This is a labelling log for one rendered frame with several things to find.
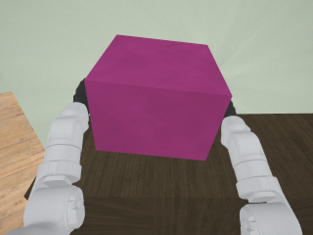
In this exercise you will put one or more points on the carton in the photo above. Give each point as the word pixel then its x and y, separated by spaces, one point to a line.
pixel 156 97

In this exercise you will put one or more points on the right robot hand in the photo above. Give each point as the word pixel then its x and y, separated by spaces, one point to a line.
pixel 231 111

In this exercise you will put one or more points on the robot right forearm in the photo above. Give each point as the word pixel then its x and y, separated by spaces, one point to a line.
pixel 255 180

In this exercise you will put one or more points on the pedestal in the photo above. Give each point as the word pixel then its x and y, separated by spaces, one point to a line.
pixel 134 194

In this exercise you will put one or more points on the right robot upper arm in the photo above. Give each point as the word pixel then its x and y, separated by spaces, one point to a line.
pixel 268 219

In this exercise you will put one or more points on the robot left forearm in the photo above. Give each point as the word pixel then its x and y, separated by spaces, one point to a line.
pixel 61 163

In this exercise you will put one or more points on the left robot upper arm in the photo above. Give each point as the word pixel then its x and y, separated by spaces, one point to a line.
pixel 53 211

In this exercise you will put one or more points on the left robot hand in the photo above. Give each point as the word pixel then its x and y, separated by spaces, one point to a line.
pixel 81 95

